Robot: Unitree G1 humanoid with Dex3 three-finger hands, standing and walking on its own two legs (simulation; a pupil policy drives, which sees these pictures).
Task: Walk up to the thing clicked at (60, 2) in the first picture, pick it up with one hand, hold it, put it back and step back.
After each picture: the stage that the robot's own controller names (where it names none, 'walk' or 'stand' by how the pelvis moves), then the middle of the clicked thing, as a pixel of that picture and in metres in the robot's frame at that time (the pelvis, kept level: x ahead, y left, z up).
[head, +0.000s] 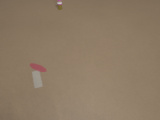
stand; (59, 1) +2.30 +0.34 -0.65
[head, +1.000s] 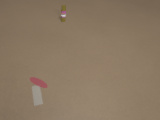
walk; (63, 13) +2.18 +0.16 -0.64
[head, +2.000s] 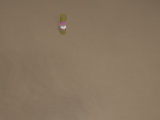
walk; (63, 24) +1.56 +0.17 -0.65
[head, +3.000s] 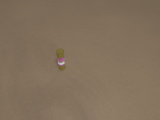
walk; (61, 60) +1.06 +0.19 -0.64
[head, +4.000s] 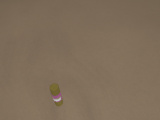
walk; (56, 95) +0.66 +0.25 -0.63
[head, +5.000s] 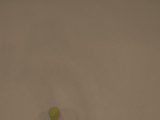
stand; (56, 119) +0.46 +0.20 -0.63
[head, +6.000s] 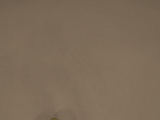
stand; out of the picture +0.42 +0.19 -0.66
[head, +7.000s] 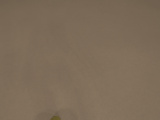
stand; out of the picture +0.43 +0.18 -0.66
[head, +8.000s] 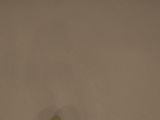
stand; out of the picture +0.42 +0.18 -0.66
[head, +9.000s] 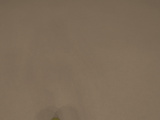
stand; out of the picture +0.42 +0.18 -0.66
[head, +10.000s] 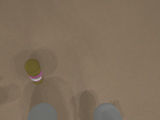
go down; (35, 73) +0.47 +0.21 -0.42
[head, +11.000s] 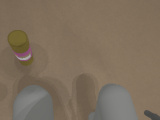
go down; (22, 50) +0.50 +0.24 -0.27
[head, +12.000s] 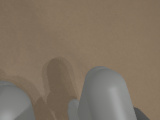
close in; out of the picture +0.47 +0.28 -0.17
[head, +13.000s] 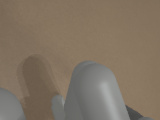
close; out of the picture +0.47 +0.30 -0.16
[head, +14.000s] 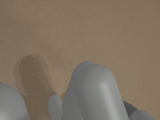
lift; out of the picture +0.43 +0.29 -0.16
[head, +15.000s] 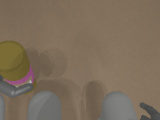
lift; (19, 73) +0.34 +0.20 -0.01
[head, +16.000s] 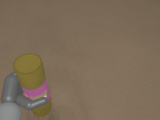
hold; (36, 89) +0.31 +0.16 +0.06
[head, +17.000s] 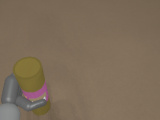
hold; (35, 90) +0.31 +0.16 +0.04
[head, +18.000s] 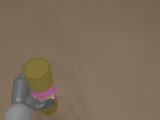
crouch; (43, 90) +0.32 +0.13 +0.02
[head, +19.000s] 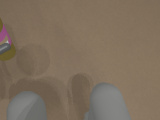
crouch; out of the picture +0.48 +0.22 -0.03
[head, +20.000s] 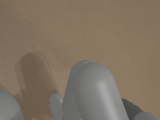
lower; out of the picture +0.45 +0.30 -0.16
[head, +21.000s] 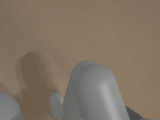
lower; out of the picture +0.46 +0.31 -0.16
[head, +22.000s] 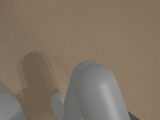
lower; out of the picture +0.46 +0.30 -0.16
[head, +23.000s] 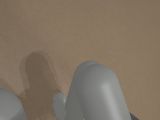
lower; out of the picture +0.45 +0.30 -0.16
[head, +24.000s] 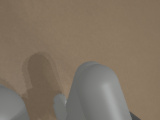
loosen; out of the picture +0.45 +0.28 -0.16
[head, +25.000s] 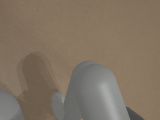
rise; out of the picture +0.45 +0.28 -0.17
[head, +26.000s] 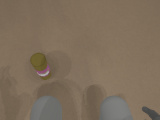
walk; (42, 68) +0.48 +0.20 -0.37
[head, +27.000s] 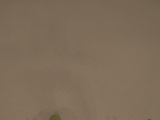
stand; out of the picture +0.41 +0.16 -0.60
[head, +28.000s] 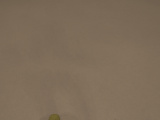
stand; out of the picture +0.43 +0.17 -0.60
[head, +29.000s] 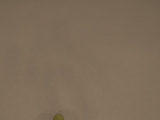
stand; out of the picture +0.43 +0.16 -0.64
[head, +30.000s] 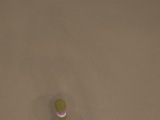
walk; (61, 110) +0.46 +0.13 -0.63
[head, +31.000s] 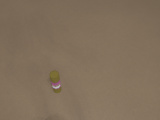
walk; (55, 82) +0.66 +0.21 -0.62
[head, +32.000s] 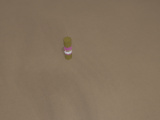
walk; (67, 48) +1.00 +0.15 -0.62
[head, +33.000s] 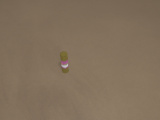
stand; (64, 62) +1.06 +0.18 -0.66
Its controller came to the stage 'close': yes
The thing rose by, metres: 0.69
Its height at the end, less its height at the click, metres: +0.00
